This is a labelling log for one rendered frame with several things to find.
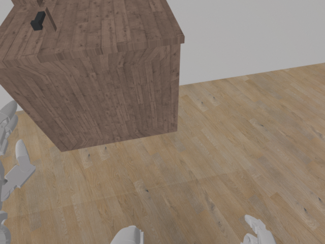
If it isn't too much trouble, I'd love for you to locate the left robot hand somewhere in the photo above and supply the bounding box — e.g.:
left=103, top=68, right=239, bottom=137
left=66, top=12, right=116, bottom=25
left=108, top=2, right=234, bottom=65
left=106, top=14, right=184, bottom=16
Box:
left=0, top=100, right=36, bottom=211

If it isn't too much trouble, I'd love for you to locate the left robot forearm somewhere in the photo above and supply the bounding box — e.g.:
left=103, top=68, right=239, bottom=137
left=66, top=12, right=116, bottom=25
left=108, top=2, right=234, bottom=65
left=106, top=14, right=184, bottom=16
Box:
left=0, top=210, right=11, bottom=244

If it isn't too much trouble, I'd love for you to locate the robot left thigh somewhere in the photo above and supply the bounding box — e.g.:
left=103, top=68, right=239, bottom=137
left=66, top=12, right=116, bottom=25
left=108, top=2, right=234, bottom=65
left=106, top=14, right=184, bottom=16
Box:
left=110, top=227, right=144, bottom=244

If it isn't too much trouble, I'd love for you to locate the tap lever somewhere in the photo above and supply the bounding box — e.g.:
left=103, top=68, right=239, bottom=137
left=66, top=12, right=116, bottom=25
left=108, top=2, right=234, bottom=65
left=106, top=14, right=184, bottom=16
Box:
left=30, top=11, right=46, bottom=31

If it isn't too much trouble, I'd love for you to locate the counter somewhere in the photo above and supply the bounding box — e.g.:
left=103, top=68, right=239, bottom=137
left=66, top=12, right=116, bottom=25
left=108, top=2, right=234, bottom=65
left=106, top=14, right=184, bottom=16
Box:
left=0, top=0, right=185, bottom=152

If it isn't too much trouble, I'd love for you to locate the right robot hand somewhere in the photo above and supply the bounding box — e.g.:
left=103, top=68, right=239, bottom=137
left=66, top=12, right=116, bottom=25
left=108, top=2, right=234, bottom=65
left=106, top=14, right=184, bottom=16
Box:
left=240, top=215, right=277, bottom=244

